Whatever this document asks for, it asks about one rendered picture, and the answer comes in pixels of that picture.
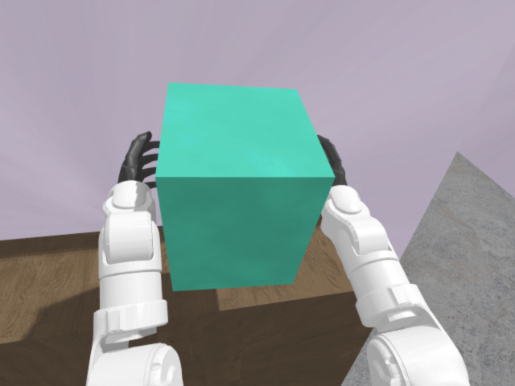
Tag robot right hand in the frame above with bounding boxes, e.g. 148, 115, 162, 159
317, 135, 348, 187

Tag robot right forearm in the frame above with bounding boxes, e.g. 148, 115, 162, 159
320, 185, 469, 382

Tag robot left forearm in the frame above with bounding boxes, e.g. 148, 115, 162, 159
86, 180, 168, 386

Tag robot left hand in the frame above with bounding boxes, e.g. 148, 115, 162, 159
117, 131, 160, 189

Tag robot left upper arm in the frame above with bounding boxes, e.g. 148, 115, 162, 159
88, 343, 183, 386

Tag robot right upper arm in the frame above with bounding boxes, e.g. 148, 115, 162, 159
367, 324, 470, 386

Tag carton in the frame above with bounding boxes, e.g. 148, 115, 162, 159
155, 83, 335, 291

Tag pedestal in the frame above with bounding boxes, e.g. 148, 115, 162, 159
0, 214, 373, 386

